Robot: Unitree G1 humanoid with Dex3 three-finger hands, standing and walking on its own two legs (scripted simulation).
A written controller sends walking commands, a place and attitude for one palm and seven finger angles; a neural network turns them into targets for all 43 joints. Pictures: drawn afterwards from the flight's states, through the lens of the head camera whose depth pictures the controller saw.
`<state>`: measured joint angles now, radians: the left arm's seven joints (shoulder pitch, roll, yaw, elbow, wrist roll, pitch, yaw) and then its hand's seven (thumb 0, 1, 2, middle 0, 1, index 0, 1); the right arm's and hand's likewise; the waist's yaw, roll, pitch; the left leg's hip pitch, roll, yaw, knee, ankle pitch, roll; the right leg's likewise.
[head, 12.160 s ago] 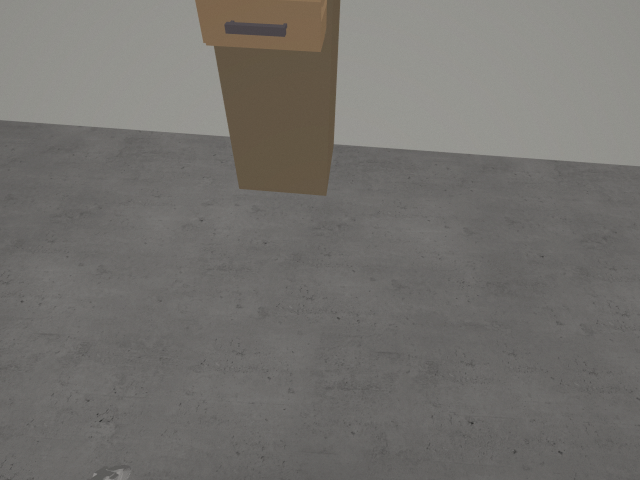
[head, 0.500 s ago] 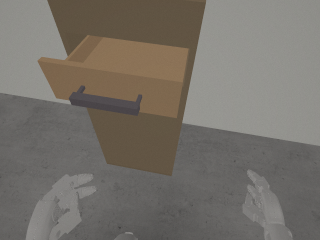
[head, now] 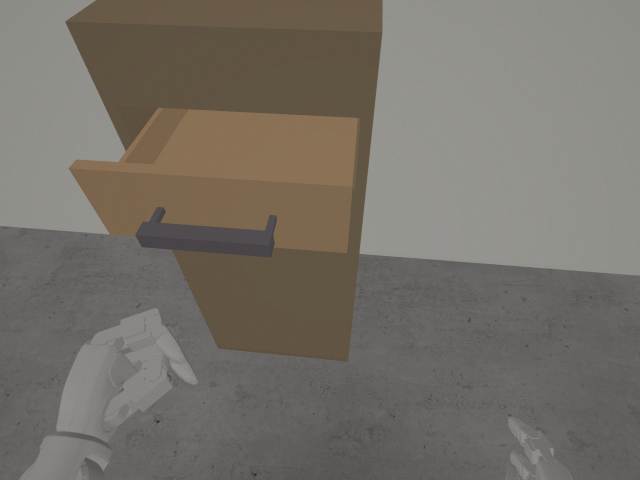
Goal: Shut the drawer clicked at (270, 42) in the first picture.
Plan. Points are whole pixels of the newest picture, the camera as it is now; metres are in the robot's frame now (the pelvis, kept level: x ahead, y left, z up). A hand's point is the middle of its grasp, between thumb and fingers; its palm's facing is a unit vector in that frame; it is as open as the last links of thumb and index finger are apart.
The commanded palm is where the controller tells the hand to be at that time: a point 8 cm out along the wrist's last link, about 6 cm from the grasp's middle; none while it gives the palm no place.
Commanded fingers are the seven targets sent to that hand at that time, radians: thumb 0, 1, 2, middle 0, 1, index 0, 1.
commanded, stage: raise the hand and make a fist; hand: left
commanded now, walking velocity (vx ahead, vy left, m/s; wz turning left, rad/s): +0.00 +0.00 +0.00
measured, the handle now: (210, 228) +0.43 +0.18 +0.08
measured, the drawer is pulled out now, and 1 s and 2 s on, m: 0.16 0.16 0.16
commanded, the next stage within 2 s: bring the fist close to the handle in 0.88 s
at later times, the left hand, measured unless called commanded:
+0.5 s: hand (174, 316) +0.23 +0.15 +0.17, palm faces -0.05 -0.99 -0.09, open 3.3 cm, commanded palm +0.21 +0.20 +0.18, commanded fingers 0.00 0.90 0.90 -1.40 -1.60 -1.40 -1.60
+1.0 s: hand (174, 301) +0.25 +0.15 +0.17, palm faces -0.02 -1.00 -0.09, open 3.3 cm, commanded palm +0.22 +0.21 +0.17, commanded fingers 0.00 0.90 0.90 -1.40 -1.60 -1.40 -1.60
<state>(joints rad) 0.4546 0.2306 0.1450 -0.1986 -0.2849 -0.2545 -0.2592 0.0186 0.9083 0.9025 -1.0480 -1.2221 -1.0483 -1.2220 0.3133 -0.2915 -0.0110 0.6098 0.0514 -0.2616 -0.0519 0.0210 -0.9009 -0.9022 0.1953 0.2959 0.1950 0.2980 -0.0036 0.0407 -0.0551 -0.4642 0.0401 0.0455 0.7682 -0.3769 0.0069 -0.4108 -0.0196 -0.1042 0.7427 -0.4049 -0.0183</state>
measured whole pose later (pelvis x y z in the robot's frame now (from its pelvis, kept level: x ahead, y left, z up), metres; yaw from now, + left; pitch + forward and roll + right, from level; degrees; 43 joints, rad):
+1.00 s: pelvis +0.00 -0.02 +0.02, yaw +0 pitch -3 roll +0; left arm 0.16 0.27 0.19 -0.18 -0.28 0.09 -0.24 0.02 0.90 0.90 -1.40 -1.60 -1.41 -1.60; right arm 0.21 -0.28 0.06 0.65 0.06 -0.24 -0.07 0.02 -0.90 -0.90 0.20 0.30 0.20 0.30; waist 0.03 0.07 -0.03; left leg -0.21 0.05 0.03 0.54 -0.28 -0.02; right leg -0.16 0.01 -0.12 0.52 -0.32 -0.05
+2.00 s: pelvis +0.00 +0.00 +0.01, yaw -1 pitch +5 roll +0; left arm -0.13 0.20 0.11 0.37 -0.18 -0.25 -0.15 0.02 0.90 0.90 -1.40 -1.60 -1.40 -1.60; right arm 0.24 -0.25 0.03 0.66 0.03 -0.16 -0.02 0.02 -0.90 -0.90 0.20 0.30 0.20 0.30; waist -0.03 0.02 -0.03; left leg -0.45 0.03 0.07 0.70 -0.33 0.01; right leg -0.43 -0.03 -0.08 0.71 -0.37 -0.02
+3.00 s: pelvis -0.01 +0.00 +0.00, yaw +0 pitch +7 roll +0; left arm -0.37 0.25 0.15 0.66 -0.20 -0.36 -0.20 0.00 0.75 0.91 -1.40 -1.60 -1.40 -1.60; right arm 0.27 -0.26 0.02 0.68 0.04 -0.08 -0.03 0.01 -0.90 -0.90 0.20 0.30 0.20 0.30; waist -0.04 0.03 -0.04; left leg -0.54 0.04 0.05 0.76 -0.34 0.00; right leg -0.50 -0.02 -0.10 0.75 -0.38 -0.03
